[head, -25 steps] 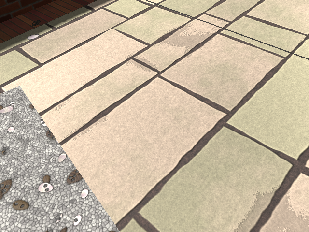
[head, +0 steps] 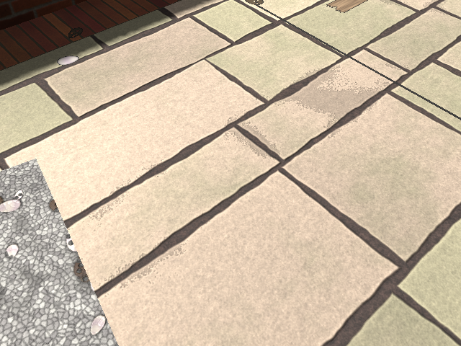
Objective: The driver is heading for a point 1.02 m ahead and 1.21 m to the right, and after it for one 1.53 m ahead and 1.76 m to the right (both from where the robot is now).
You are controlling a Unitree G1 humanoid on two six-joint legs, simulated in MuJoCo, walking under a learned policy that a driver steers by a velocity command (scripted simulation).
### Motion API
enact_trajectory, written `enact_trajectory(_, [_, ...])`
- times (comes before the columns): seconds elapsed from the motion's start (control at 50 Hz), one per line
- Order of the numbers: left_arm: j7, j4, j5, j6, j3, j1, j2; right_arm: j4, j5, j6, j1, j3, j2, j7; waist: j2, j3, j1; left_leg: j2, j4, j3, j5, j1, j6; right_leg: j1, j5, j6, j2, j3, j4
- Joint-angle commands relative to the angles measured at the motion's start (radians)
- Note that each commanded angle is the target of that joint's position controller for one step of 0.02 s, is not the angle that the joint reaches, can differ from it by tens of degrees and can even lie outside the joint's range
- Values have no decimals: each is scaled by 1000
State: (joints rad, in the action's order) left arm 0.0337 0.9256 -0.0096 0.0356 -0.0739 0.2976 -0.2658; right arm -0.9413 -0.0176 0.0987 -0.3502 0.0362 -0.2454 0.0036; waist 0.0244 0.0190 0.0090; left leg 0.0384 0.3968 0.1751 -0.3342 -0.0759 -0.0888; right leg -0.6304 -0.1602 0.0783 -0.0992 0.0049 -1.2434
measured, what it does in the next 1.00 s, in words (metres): walks ahead, turning right: right foot, then left foot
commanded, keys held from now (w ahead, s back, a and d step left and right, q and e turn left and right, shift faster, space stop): w+e+shift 1.00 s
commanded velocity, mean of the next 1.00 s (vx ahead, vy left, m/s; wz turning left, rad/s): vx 1.00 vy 0.00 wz -0.91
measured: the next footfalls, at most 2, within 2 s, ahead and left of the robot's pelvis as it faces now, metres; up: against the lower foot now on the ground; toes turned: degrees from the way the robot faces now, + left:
right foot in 0.22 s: +0.39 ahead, -0.05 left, +0.00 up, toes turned -17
left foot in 0.62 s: +0.81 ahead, +0.01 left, +0.00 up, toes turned -37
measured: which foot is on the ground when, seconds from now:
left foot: down 0.00-0.22, up 0.24-0.60, down 0.62-1.00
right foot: up 0.00-0.20, down 0.22-0.62, up 0.64-1.00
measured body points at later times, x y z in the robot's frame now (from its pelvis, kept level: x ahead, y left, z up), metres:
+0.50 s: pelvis +0.44 -0.03 +0.00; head +0.46 -0.02 +0.45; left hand +0.53 +0.24 -0.14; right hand +0.60 -0.32 -0.05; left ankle +0.69 +0.09 -0.68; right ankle +0.35 -0.03 -0.74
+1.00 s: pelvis +0.83 -0.18 -0.02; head +0.84 -0.20 +0.43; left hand +1.17 -0.28 -0.06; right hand +0.55 -0.27 -0.14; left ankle +0.78 +0.03 -0.74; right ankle +0.88 -0.38 -0.68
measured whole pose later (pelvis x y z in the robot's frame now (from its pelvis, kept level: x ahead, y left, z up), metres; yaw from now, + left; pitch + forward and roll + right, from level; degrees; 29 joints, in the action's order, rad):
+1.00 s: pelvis +0.83 -0.18 -0.02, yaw -54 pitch +1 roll +2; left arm 0.10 0.57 -0.03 -0.01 -0.02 -0.07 -0.31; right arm -0.92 -0.03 0.10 -0.55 0.04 -0.28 -0.01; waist 0.05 0.03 -0.09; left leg 0.00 0.20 0.31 -0.41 0.21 0.05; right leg -0.79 -0.04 0.14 -0.05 -0.12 -0.90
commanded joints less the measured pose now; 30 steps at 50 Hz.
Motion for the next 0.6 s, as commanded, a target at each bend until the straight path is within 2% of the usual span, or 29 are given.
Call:
enact_trajectory(0.02, [19, -82, 3, -14, 12, -55, 31, 27, 15, 40, 20, 1, -28, -4, -104, 77, 28, -213, -237, -52, 588, -12, 68, -103, 124, 6, -19, -36, 86])
enact_trajectory(0.08, [34, -145, 6, -9, 31, -190, 24, 3, 7, 35, -19, -6, -41, -21, -73, 122, 21, -185, -262, 62, 764, 9, 87, -73, 238, 41, 24, -131, 288])
enact_trajectory(0.1, [38, -158, 4, -9, 37, -210, 16, 2, 8, 32, -14, -7, -59, -31, -56, 131, 36, -179, -257, 95, 883, 6, 100, -11, 248, 55, 52, -168, 385])
enact_trajectory(0.14, [44, -162, -2, -15, 36, -193, -26, 9, 7, 30, -26, 2, -129, -57, -81, 80, 74, -218, -154, 118, 1263, 44, 113, 158, 262, 81, 129, -233, 478])
enact_trajectory(0.16, [44, -148, -5, -23, 28, -129, -60, 21, 5, 23, -13, 12, -171, -71, -110, 33, 118, -243, -60, 116, 1422, 70, 121, 248, 227, 95, 160, -243, 482])
enact_trajectory(0.18, [41, -117, -7, -32, 13, -6, -105, 39, 1, 11, 22, 23, -208, -81, -131, -28, 188, -264, 99, 105, 1537, 66, 123, 383, 165, 116, 188, -236, 474])
enact_trajectory(0.2, [32, -64, -10, -40, -10, 193, -157, 66, -7, -5, 89, 33, -236, -83, -135, -99, 289, -283, 350, 81, 1557, -8, 116, 579, 96, 156, 191, -190, 474])
enact_trajectory(0.22, [13, -2, 2, -37, -44, 396, -212, 89, -10, -24, 165, 45, -251, -71, -56, -155, 386, -234, 796, 69, 1236, -163, 105, 792, 45, 233, 157, -84, 562])
enact_trajectory(0.24, [-7, 9, 44, -41, -55, 320, -207, 106, -15, -21, 247, 28, -149, -38, 198, -45, 333, 15, 1264, 47, 28, -454, 87, 831, 33, 265, 116, 33, 659])
enact_trajectory(0.26, [-5, -34, 12, -38, -52, 174, -290, 214, -25, 7, 102, -7, -51, -29, 228, -96, 87, 16, 1449, -133, -178, -755, 114, 924, 223, 391, -14, 426, 624])
enact_trajectory(0.28, [-18, -74, -3, -41, -57, 143, -282, 276, -21, 34, 116, -19, -76, -19, 161, -221, 105, 3, 1395, -291, -161, -882, 109, 1000, -251, 483, -163, 776, 905])
enact_trajectory(0.3, [-32, -77, -16, -37, -39, 121, -189, 267, -29, 50, 153, -15, -129, -11, -55, -49, 66, -56, 1251, -296, -86, -890, 91, 803, -431, 408, -168, 809, 1057])
enact_trajectory(0.32, [-36, -71, -15, -29, -28, 65, -158, 261, -38, 42, 169, -9, -138, -7, -136, 37, 0, -98, 1143, -288, -45, -815, 96, 626, -417, 346, -125, 716, 1072])
enact_trajectory(0.34, [-40, -80, -11, -10, -26, 43, -170, 257, -57, 22, 154, -18, -124, -7, -133, 79, -42, -117, 1075, -287, -49, -750, 113, 488, -304, 334, -89, 658, 1063])
enact_trajectory(0.36, [-44, -89, -4, 10, -23, 22, -166, 260, -64, -7, 158, -24, -118, -7, -155, 111, -69, -153, 977, -282, -38, -671, 136, 344, -261, 316, -38, 575, 1077])
enact_trajectory(0.38, [-42, -96, 2, 27, -18, 1, -161, 277, -64, -27, 189, -30, -107, -4, -153, 130, -81, -171, 864, -257, -20, -587, 156, 215, -235, 300, 16, 498, 1099])
enact_trajectory(0.4, [-39, -108, 2, 41, -24, -6, -181, 300, -60, -34, 236, -34, -100, 0, -140, 131, -71, -176, 748, -225, 38, -522, 171, 146, -159, 293, 57, 441, 1116])
enact_trajectory(0.42, [-37, -113, 0, 50, -30, 1, -191, 325, -49, -35, 291, -38, -96, 6, -123, 132, -53, -178, 624, -207, 110, -472, 180, 114, -75, 284, 83, 395, 1119])
enact_trajectory(0.46, [-26, -118, 3, 57, -44, 29, -199, 359, -16, -35, 382, -53, -60, 15, -69, 106, 2, -158, 387, -190, 305, -365, 172, 131, 17, 232, 132, 337, 1101])
enact_trajectory(0.48, [-18, -120, 9, 57, -51, 47, -204, 367, -2, -33, 401, -54, -56, 16, -49, 79, 29, -135, 312, -181, 390, -329, 162, 180, 71, 210, 132, 336, 1089])
enact_trajectory(0.5, [-13, -123, 13, 56, -57, 62, -211, 373, 6, -33, 414, -51, -64, 16, -25, 53, 49, -119, 261, -178, 429, -311, 152, 244, 119, 194, 121, 348, 1072])
enact_trajectory(0.54, [-13, -132, 11, 50, -65, 85, -214, 386, 7, -28, 425, -41, -95, 12, 12, 22, 66, -95, 161, -198, 406, -303, 138, 387, 203, 162, 94, 379, 1000])
enact_trajectory(0.56, [-18, -138, 8, 46, -68, 86, -218, 381, 5, -24, 399, -32, -117, 8, 23, -1, 54, -79, 119, -209, 367, -265, 133, 442, 260, 141, 84, 398, 943])
enact_trajectory(0.58, [-20, -145, 2, 45, -72, 74, -237, 362, 6, -20, 325, -14, -155, -1, 28, -56, 16, -50, 111, -209, 281, -180, 125, 486, 387, 120, 81, 406, 842])
enact_trajectory(0.6, [-16, -152, -3, 46, -76, 44, -264, 323, 5, -13, 166, 9, -200, -14, 2, -153, -81, -33, 111, -191, 192, -9, 113, 482, 480, 95, 107, 376, 648])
